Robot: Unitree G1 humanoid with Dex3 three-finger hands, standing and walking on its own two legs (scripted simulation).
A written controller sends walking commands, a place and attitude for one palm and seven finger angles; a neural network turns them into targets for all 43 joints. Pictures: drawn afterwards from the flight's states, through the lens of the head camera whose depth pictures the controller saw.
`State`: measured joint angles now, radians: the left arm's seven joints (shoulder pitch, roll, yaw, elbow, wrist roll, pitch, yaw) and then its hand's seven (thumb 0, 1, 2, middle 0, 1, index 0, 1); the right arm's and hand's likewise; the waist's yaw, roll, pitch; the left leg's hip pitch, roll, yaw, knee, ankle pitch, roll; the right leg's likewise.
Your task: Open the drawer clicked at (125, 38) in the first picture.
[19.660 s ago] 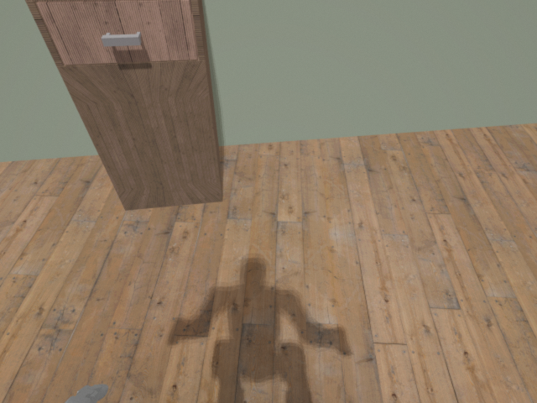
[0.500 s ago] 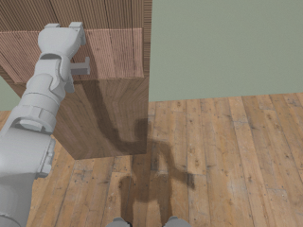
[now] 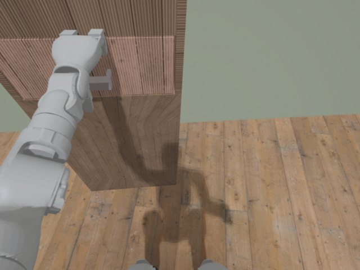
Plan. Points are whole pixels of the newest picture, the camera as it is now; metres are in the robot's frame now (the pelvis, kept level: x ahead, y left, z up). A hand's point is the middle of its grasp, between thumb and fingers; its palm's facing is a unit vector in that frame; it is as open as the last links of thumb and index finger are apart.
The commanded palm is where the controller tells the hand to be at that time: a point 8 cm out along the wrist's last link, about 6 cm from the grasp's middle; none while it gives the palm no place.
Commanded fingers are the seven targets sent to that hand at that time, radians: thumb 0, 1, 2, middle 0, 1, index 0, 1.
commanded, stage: lift the fingers back up to retry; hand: left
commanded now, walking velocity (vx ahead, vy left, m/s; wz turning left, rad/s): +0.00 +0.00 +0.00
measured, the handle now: (89, 78) +0.56 +0.20 +0.09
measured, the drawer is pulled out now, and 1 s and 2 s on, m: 0.00 0.00 0.00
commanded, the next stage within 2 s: re-aim the fingers above the handle in 0.68 s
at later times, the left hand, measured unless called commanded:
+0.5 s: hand (84, 70) +0.52 +0.18 +0.15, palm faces +0.03 -0.01 -1.00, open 13.6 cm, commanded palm +0.51 +0.23 +0.20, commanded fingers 0.00 -0.50 0.30 -0.30 -1.20 -0.30 -1.20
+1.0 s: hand (85, 69) +0.52 +0.18 +0.15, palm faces +0.01 -0.02 -1.00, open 13.6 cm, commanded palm +0.50 +0.23 +0.20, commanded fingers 0.00 -0.50 0.30 -0.30 -1.20 -0.30 -1.20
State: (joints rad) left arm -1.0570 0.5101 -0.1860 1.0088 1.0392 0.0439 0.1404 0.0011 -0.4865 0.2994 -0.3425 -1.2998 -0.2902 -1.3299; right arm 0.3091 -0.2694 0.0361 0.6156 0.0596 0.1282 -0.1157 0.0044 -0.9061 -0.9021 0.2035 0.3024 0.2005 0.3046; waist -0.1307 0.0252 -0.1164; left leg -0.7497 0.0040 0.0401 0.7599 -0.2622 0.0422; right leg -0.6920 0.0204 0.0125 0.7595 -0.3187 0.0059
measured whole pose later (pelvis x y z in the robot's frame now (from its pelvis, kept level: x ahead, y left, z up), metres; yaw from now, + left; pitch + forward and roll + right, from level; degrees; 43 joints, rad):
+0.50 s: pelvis +0.02 +0.00 +0.01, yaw -1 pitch +12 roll -1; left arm -0.95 0.53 -0.10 0.98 1.02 -0.05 0.11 0.00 -0.49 0.30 -0.37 -1.27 -0.34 -1.23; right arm 0.34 -0.27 0.01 0.65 0.07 0.12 -0.11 0.01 -0.91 -0.90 0.20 0.30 0.20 0.30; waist -0.12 0.06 -0.10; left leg -0.62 0.01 0.05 0.67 -0.26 0.04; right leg -0.57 0.03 0.03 0.67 -0.31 0.00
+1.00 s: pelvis +0.04 -0.02 +0.02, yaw +0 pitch +10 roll +0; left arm -0.89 0.51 -0.09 0.94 1.01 -0.06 0.09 0.00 -0.49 0.30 -0.40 -1.23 -0.36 -1.23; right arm 0.28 -0.27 0.00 0.66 0.06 0.13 -0.11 0.00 -0.91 -0.90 0.20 0.30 0.20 0.30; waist -0.09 0.05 -0.10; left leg -0.54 0.02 0.03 0.61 -0.26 0.01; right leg -0.48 0.03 0.01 0.61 -0.31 -0.02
